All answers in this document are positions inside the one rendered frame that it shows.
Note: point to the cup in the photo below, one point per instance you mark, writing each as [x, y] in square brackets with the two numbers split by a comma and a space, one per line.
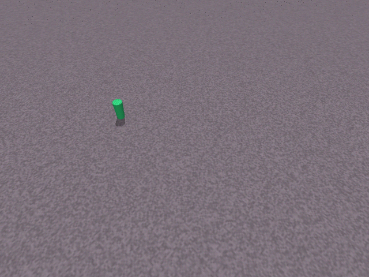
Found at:
[118, 107]

